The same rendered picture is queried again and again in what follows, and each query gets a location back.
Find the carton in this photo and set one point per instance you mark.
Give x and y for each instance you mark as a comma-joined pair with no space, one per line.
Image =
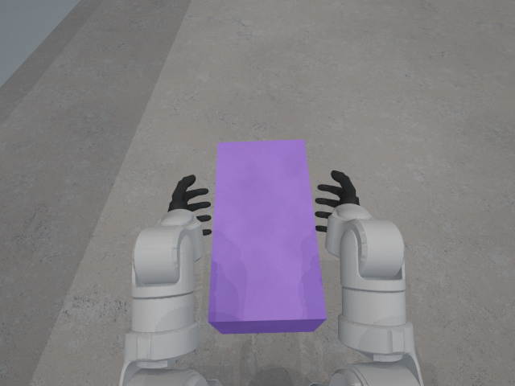
265,269

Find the left robot upper arm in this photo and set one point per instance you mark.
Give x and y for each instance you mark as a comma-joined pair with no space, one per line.
166,377

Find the robot left forearm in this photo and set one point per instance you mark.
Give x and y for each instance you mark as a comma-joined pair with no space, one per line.
163,327

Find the right robot upper arm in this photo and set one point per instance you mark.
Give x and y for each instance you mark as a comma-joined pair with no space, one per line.
373,374

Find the right robot hand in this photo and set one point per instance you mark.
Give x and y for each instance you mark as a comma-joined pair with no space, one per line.
347,194

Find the robot right forearm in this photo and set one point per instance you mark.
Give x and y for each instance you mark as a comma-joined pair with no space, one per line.
372,275

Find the left robot hand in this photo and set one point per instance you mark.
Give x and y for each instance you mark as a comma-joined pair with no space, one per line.
180,198

